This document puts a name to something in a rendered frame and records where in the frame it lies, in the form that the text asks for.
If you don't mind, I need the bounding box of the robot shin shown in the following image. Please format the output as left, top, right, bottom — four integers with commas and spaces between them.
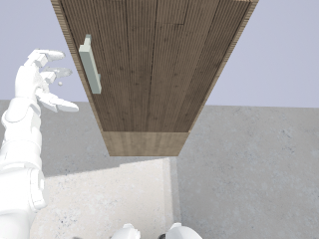
169, 223, 181, 230
123, 224, 135, 229

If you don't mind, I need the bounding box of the left robot upper arm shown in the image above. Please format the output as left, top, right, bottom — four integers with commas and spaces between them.
0, 167, 50, 239

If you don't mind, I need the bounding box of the robot left forearm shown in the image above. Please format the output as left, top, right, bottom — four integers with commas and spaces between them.
0, 98, 42, 174

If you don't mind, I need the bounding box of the cupboard door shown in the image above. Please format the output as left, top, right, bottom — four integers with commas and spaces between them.
57, 0, 253, 132

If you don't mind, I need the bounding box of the handle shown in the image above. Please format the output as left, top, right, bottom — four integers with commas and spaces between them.
79, 34, 102, 94

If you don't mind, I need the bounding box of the left robot shin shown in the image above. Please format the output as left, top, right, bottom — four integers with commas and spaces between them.
123, 224, 135, 229

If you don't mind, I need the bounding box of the robot left hand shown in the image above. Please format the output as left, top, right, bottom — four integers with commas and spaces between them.
14, 48, 79, 113

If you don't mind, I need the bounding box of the right robot shin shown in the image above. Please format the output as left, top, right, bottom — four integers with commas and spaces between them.
169, 223, 181, 230

